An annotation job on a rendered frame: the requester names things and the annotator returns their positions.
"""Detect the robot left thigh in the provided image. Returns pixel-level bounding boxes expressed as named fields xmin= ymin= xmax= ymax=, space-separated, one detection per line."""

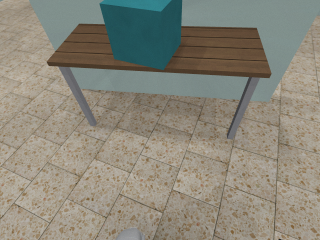
xmin=115 ymin=228 xmax=145 ymax=240

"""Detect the table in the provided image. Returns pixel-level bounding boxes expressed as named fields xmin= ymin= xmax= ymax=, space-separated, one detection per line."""
xmin=47 ymin=23 xmax=272 ymax=140

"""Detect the carton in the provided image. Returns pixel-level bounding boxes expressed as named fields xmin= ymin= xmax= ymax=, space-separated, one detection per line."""
xmin=99 ymin=0 xmax=182 ymax=70

